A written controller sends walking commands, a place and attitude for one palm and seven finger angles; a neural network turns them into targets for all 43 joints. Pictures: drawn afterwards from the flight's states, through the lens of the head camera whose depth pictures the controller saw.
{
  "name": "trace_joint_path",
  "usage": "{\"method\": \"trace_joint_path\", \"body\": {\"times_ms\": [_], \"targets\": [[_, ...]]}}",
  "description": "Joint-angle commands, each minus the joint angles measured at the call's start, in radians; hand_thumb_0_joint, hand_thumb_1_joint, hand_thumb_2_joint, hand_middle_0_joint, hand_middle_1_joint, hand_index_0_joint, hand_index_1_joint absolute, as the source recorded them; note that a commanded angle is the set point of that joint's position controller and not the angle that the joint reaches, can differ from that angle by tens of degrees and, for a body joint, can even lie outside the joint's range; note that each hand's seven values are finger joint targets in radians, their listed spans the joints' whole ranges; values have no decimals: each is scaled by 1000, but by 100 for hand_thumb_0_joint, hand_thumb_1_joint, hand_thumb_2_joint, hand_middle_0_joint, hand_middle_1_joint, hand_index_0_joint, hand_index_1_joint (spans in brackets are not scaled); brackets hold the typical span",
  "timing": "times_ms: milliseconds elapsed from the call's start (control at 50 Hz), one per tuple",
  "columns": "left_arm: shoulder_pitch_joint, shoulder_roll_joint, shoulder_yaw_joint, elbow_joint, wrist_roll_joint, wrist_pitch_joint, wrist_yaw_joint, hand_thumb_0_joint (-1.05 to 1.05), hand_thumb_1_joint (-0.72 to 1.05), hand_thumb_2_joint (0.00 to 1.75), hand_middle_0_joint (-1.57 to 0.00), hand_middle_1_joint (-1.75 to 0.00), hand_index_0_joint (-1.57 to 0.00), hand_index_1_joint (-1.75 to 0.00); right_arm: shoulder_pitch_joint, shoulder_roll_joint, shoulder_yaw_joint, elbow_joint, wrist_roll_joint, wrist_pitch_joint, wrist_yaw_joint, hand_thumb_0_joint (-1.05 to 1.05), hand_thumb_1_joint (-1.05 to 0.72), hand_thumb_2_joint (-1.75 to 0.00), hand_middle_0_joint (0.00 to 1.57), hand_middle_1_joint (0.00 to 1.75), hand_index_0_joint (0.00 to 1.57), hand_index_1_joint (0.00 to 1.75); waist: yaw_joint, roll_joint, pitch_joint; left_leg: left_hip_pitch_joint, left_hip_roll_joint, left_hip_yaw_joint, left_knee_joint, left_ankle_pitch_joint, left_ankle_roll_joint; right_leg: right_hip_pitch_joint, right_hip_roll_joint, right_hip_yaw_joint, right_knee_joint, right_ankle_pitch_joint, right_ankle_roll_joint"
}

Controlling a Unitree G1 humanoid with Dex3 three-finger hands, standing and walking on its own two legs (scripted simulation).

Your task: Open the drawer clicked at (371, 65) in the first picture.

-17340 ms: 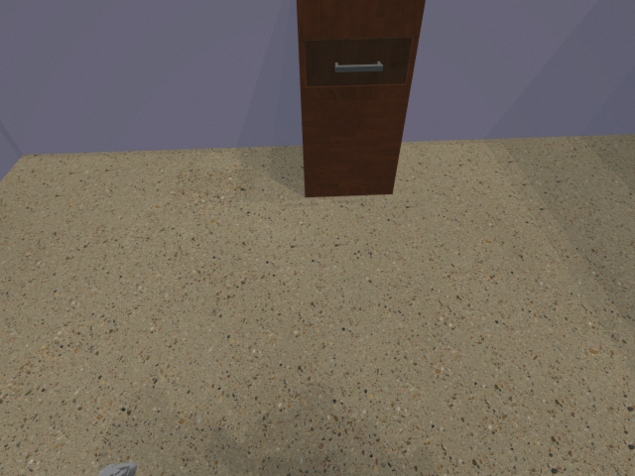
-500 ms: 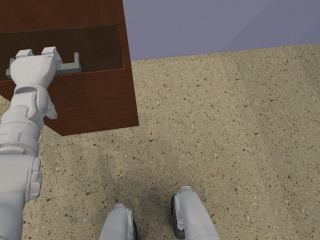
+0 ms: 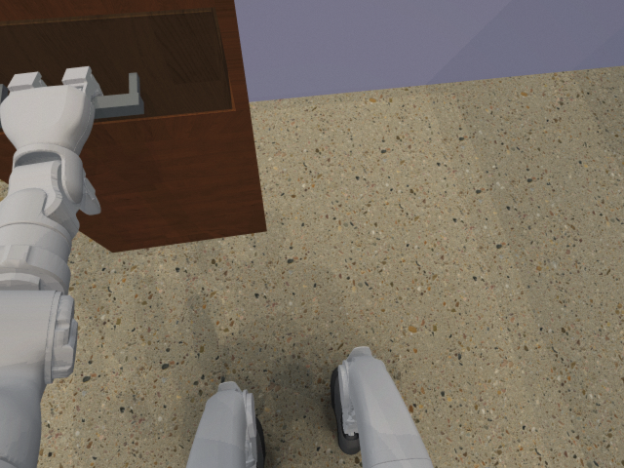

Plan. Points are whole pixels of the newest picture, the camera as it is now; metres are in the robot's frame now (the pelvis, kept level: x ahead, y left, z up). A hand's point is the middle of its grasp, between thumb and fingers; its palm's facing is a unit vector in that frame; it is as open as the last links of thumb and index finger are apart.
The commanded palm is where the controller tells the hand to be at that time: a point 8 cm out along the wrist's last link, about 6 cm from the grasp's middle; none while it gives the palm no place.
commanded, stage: lower the fingers behind the handle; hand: left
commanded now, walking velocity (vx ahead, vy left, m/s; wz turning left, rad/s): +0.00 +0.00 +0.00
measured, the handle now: (68, 98) +0.59 +0.25 +0.01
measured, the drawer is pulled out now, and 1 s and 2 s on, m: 0.00 0.00 0.09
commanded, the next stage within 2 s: close the thumb around the handle in 0.22 s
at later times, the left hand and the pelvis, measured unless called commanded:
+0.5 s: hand (73, 146) +0.53 +0.25 -0.01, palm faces -0.06 +0.00 -1.00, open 13.0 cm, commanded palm +0.52 +0.24 +0.03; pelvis +0.00 +0.00 +0.00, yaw +0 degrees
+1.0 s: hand (72, 143) +0.54 +0.25 -0.01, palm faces -0.05 +0.01 -1.00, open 5.3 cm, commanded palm +0.52 +0.24 +0.03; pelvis +0.01 +0.00 +0.00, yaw +0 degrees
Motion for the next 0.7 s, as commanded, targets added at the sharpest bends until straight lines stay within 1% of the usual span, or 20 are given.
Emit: {"method": "trace_joint_path", "body": {"times_ms": [0,40,60,80,100,120,180,200,240,260,300,340,400,440,460,480,500,540,600,680], "targets": [[-347,275,32,-176,-11,-26,-2,0,-50,30,-30,-120,-30,-120,211,-186,-59,-25,2,-13,-29,0,-90,-90,20,30,20,30,-12,62,-544,177,-44,-7,-169,317,34,499,54,5,-95,196,-35],[-336,298,59,-193,-11,-51,-1,0,-50,30,-30,-120,-30,-120,216,-189,-60,-30,1,-14,-29,0,-90,-90,20,30,20,30,-3,49,-562,184,-44,-12,-164,325,33,494,58,5,-87,194,-38],[-341,288,48,-203,-8,-63,2,0,-50,30,-30,-120,-30,-120,216,-186,-59,-31,-1,-17,-31,0,-90,-90,20,30,20,30,-3,78,-563,186,-44,-13,-164,329,32,485,55,4,-83,195,-39],[-321,287,59,-199,-12,-70,7,0,-50,30,-30,-120,-30,-120,220,-186,-62,-33,0,-19,-29,0,-90,-90,20,30,20,30,-1,54,-563,173,-44,-10,-158,324,33,490,57,6,-82,193,-38],[-317,277,48,-176,-10,-72,11,0,-50,30,-30,-120,-30,-120,212,-185,-60,-29,0,-20,-31,0,-90,-90,20,30,20,30,-8,54,-519,152,-44,-6,-155,310,33,469,55,6,-84,181,-38],[-329,302,68,-186,-11,-76,19,0,-50,30,-30,-120,-30,-120,218,-190,-60,-31,0,-20,-31,0,-90,-90,20,30,20,30,-8,34,-527,139,-43,-7,-151,304,35,474,55,7,-80,176,-36],[-348,319,82,-208,-4,-82,41,0,-50,30,-30,-120,-30,-120,226,-192,-64,-29,-4,-21,-28,0,-90,-90,20,30,20,30,2,75,-585,164,-45,-11,-145,335,30,473,55,6,-63,197,-40],[-330,299,71,-198,-4,-77,47,0,-50,30,-30,-120,-30,-120,221,-190,-66,-27,-4,-21,-25,0,-90,-90,20,30,20,30,5,87,-583,170,-45,-8,-143,345,29,468,55,5,-63,204,-40],[-333,318,90,-204,-4,-66,55,0,-50,30,-30,-120,-30,-120,225,-197,-68,-27,-4,-14,-19,0,-90,-90,20,30,20,30,11,92,-609,199,-43,-17,-144,372,23,462,57,-2,-53,212,-42],[-350,293,68,-206,-1,-60,62,0,-50,30,-30,-120,-30,-120,227,-194,-70,-24,-4,-14,-20,0,-90,-90,20,30,20,30,-2,97,-600,215,-41,-21,-147,385,22,447,56,-5,-59,218,-40],[-344,292,74,-222,-4,-48,68,0,-50,30,-30,-120,-30,-120,232,-195,-75,-22,-5,-12,-15,0,-90,-90,20,30,20,30,6,103,-633,239,-41,-20,-148,409,20,471,56,-5,-63,240,-40],[-342,302,85,-210,-10,-30,65,0,-39,35,-31,-121,-31,-121,235,-200,-74,-20,-3,-4,-12,0,-90,-90,20,30,20,30,5,86,-649,254,-40,-26,-150,424,18,473,58,-7,-60,247,-40],[-345,286,63,-209,-12,-13,57,0,-22,42,-32,-123,-32,-123,228,-195,-71,-19,1,-1,-15,0,-90,-90,20,30,20,30,4,83,-610,243,-41,-21,-168,399,20,492,56,-6,-78,238,-37],[-342,277,62,-213,-18,-12,47,0,-11,47,-33,-124,-33,-124,228,-196,-71,-21,0,1,-14,0,-90,-90,20,30,20,30,4,83,-623,267,-40,-26,-172,416,19,490,57,-8,-79,247,-39],[-319,292,69,-204,-15,-12,42,0,-5,49,-33,-125,-33,-125,223,-196,-68,-19,1,1,-16,0,-90,-90,20,30,20,30,14,86,-603,253,-40,-21,-173,412,20,495,55,-7,-79,245,-38],[-327,277,54,-195,-17,-10,36,0,0,52,-34,-125,-34,-125,224,-195,-67,-21,3,3,-17,0,-90,-90,20,30,20,30,1,71,-581,247,-39,-21,-175,397,22,488,58,-6,-87,236,-38],[-332,267,43,-190,-12,-13,33,0,6,54,-34,-126,-34,-126,216,-192,-66,-20,3,1,-22,0,-90,-90,20,30,20,30,-4,63,-552,230,-39,-19,-177,370,24,478,56,-6,-93,214,-36],[-338,271,53,-212,-15,-30,31,0,17,59,-35,-127,-35,-127,220,-192,-68,-24,1,-1,-21,0,-90,-90,20,30,20,30,1,69,-572,251,-40,-24,-182,378,22,479,57,-6,-91,216,-39],[-301,215,26,-204,-11,-47,32,0,34,66,-36,-129,-36,-129,219,-185,-72,-22,-3,-7,-23,0,-90,-90,20,30,20,30,2,80,-557,274,-38,-28,-181,408,19,451,57,-13,-90,219,-41],[-316,241,43,-199,-12,-60,46,0,56,76,-38,-131,-38,-131,222,-188,-70,-20,-4,-5,-22,0,-90,-90,20,30,20,30,-4,65,-536,233,-39,-19,-172,385,22,459,58,-5,-90,218,-40]]}}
